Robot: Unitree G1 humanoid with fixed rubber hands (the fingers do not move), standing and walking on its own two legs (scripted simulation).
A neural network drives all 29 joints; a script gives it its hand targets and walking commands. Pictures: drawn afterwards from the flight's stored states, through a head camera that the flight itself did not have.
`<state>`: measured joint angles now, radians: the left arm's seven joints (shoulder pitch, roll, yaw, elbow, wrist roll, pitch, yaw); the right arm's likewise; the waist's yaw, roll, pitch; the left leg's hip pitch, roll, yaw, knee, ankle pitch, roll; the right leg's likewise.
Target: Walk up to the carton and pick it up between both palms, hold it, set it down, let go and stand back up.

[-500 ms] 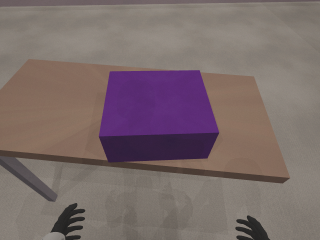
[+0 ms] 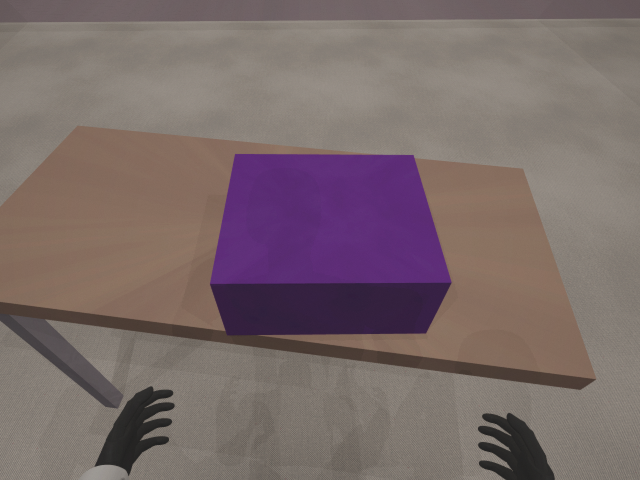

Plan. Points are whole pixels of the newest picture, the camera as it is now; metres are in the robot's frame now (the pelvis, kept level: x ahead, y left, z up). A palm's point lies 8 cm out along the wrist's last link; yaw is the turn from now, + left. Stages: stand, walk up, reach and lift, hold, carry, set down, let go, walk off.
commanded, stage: reach and lift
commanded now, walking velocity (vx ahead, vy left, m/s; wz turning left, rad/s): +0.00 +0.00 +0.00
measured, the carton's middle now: (326, 239) +0.48 +0.04 -0.02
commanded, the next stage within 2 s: none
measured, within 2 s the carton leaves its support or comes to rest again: neither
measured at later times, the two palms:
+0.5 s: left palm (109, 420) +0.17 +0.27 -0.01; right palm (532, 431) +0.20 -0.23 -0.03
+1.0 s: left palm (117, 338) +0.25 +0.28 +0.03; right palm (532, 351) +0.29 -0.23 +0.02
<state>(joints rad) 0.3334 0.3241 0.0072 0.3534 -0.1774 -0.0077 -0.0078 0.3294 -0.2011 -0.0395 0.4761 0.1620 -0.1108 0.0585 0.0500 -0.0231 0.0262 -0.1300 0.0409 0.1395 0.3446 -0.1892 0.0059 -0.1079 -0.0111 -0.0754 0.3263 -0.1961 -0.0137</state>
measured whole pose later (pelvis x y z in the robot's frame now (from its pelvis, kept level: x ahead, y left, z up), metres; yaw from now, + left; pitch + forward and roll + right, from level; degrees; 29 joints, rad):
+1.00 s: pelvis -0.01 -0.01 +0.00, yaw +2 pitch +1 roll +0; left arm -0.10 0.45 -0.02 0.49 -0.39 -0.09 -0.03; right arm -0.10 -0.34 0.01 0.52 0.39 -0.10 0.01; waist 0.05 -0.01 -0.02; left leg -0.24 0.05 0.10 0.41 -0.19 0.00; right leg -0.21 -0.01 -0.10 0.40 -0.22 -0.02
